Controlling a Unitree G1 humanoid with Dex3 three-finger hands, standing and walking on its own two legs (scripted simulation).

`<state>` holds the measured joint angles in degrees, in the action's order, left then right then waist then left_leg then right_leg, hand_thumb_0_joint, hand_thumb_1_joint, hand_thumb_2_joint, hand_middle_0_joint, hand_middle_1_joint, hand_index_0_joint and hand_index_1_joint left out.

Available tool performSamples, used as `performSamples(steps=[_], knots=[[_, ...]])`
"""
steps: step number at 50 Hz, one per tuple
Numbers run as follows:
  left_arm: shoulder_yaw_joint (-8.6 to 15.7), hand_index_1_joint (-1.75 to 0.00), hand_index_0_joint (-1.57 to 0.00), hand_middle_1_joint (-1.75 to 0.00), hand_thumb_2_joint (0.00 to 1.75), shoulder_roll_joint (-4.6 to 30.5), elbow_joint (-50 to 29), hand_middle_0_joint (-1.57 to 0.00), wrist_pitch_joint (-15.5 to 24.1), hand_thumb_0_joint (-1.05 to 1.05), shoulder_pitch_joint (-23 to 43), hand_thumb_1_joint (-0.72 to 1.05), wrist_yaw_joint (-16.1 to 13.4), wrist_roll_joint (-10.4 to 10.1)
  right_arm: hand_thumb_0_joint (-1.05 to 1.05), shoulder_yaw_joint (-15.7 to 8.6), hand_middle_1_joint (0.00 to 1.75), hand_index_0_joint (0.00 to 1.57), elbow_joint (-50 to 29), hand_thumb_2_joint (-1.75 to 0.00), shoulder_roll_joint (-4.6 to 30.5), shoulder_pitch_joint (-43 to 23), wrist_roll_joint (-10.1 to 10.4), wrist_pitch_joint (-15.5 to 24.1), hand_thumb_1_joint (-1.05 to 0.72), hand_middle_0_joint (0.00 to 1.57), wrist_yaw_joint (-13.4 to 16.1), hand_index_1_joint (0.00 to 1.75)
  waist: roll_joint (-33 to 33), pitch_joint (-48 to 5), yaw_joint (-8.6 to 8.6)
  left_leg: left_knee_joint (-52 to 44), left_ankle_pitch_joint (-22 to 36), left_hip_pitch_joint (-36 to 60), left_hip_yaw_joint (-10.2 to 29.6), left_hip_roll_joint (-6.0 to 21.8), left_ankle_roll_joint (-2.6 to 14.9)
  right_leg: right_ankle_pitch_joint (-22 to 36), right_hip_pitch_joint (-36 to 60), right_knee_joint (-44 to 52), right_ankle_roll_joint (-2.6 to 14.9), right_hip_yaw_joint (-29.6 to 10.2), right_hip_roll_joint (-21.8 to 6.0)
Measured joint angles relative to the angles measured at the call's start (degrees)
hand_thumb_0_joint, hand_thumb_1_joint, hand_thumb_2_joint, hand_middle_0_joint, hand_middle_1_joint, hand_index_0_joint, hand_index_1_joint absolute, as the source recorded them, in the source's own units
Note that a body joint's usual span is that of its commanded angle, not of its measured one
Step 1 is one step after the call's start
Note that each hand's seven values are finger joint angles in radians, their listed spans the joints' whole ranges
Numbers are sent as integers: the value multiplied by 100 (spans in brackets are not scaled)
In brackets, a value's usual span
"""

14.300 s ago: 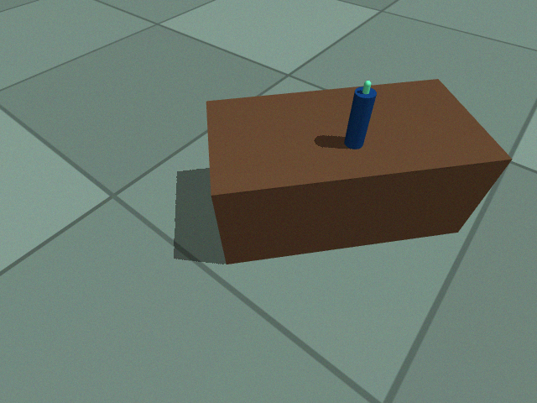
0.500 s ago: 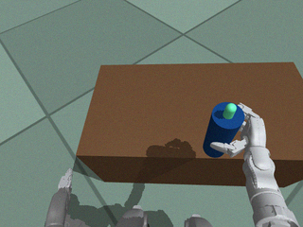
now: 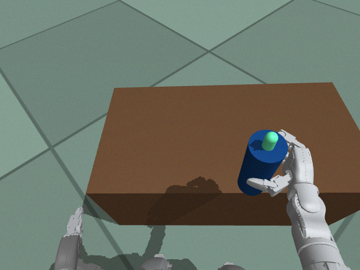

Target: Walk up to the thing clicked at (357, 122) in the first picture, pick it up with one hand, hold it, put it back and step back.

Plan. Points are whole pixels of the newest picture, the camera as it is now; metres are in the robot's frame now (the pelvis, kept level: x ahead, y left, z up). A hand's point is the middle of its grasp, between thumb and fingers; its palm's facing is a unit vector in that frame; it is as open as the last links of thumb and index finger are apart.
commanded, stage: hold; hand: right
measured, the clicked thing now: (259, 164) +0.34 -0.14 +0.03
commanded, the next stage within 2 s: none
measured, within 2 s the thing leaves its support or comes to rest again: neither
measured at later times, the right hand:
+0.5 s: hand (270, 161) +0.34 -0.16 +0.05, palm faces +0.07 +1.00 -0.03, open 10.5 cm
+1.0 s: hand (269, 166) +0.32 -0.15 +0.05, palm faces +0.07 +1.00 -0.03, open 10.5 cm
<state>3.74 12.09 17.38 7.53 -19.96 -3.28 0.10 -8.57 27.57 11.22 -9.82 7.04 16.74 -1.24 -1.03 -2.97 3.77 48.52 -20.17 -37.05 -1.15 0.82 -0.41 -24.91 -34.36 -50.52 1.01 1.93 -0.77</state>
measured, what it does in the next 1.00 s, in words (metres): stands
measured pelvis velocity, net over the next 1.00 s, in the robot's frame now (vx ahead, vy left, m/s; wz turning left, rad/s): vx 0.00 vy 0.00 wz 0.00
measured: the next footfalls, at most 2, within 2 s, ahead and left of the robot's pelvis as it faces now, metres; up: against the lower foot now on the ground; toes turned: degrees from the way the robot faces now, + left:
none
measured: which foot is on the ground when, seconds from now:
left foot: down 0.00-1.00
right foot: down 0.00-1.00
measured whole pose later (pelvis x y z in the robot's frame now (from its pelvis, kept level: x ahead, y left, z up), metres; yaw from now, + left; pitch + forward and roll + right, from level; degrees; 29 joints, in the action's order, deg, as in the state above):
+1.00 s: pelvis +0.00 +0.00 +0.02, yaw +0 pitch +5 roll +0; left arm 4.2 11.7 26.3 8.8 -16.0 -4.3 -0.5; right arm -6.1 20.7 10.4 -3.4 8.5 13.1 -1.5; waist -0.2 -1.8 2.9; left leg 41.9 -17.7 -29.0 -1.1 0.7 -0.1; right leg -22.0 -26.0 -43.2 0.6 2.0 -0.7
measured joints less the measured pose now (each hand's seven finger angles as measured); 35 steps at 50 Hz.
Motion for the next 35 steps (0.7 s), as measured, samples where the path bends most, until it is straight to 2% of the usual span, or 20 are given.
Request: performSamples(steps=[6,15,25,35], knots=[[-85,-5,-6,-5,5,-56,51,-5,8,-1,1,-53,-5,-10,-6,85,123,84,-120,-88,-17,126,13,-82,61,71,-15,130,-8,-22,-4,-114,18,135,-1,3,-7,23,134,118,1,-1,6],[107,-5,-6,-6,5,16,358,-6,-7,-1,129,-53,-14,-46,-6,122,124,84,-376,-88,-41,325,62,-194,61,71,35,131,70,-3,-54,-249,37,330,24,11,-22,45,342,269,11,24,20],[21,-5,-6,-5,5,-35,533,-5,-30,-1,241,-53,-10,-62,-6,172,124,84,-461,-89,-44,420,99,-267,61,71,-19,131,64,-19,-76,-402,87,521,-2,8,0,123,536,451,-9,-1,22],[100,-5,-6,-5,5,-15,700,-5,34,-1,292,-52,-43,-79,-6,160,124,84,-641,-88,-64,605,148,-304,61,71,-20,131,76,92,-91,-545,163,726,-6,-5,18,208,748,610,-24,-4,13]])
